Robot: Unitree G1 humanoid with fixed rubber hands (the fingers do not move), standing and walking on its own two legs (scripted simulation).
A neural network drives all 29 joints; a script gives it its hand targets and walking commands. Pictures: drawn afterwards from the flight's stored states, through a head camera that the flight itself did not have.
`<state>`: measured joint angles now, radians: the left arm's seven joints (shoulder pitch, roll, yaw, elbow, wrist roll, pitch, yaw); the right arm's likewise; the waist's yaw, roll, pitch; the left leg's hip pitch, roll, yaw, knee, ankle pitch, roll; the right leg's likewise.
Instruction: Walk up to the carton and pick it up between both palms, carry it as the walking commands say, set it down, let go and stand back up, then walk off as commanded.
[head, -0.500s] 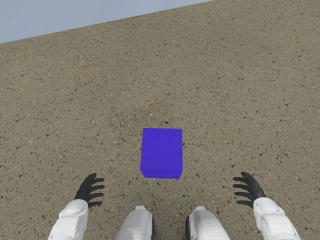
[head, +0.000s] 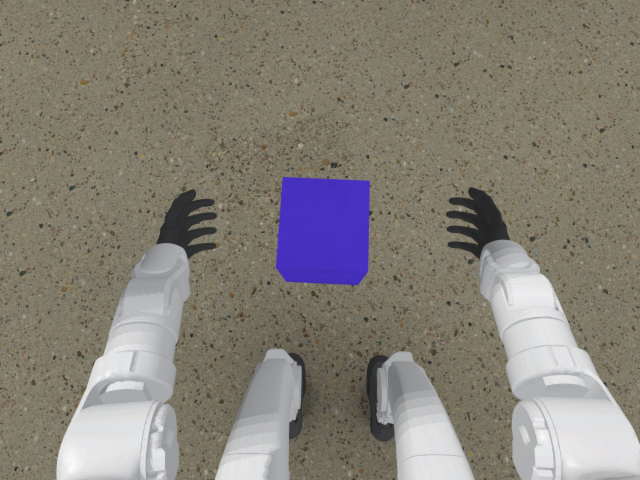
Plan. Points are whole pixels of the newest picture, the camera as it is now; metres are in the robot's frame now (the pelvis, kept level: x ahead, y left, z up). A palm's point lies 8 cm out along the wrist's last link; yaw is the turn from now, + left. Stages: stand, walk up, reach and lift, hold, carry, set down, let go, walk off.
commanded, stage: reach and lift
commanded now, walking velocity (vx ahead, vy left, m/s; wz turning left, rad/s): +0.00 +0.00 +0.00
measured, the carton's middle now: (323, 236) +0.50 +0.03 -0.56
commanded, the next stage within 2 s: none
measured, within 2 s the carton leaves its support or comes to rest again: neither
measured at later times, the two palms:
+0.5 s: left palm (198, 166) +0.50 +0.21 -0.13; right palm (452, 165) +0.50 -0.16 -0.13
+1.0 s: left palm (218, 192) +0.50 +0.21 -0.25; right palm (430, 191) +0.51 -0.16 -0.25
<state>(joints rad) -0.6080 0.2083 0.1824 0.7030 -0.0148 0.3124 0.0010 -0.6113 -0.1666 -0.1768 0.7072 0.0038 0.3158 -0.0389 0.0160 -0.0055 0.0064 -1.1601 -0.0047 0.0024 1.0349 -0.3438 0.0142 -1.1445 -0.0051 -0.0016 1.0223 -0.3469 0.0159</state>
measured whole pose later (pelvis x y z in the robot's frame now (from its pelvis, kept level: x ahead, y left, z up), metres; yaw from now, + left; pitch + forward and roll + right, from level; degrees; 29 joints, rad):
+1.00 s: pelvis -0.01 -0.01 -0.12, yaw -1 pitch +50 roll -2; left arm -1.18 0.28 0.34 0.95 0.03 0.10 0.00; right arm -1.15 -0.16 -0.32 0.87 -0.05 0.13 -0.12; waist 0.02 -0.02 -0.07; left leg -1.90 -0.02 -0.03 1.47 -0.44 0.00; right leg -1.88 0.04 0.02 1.45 -0.45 0.02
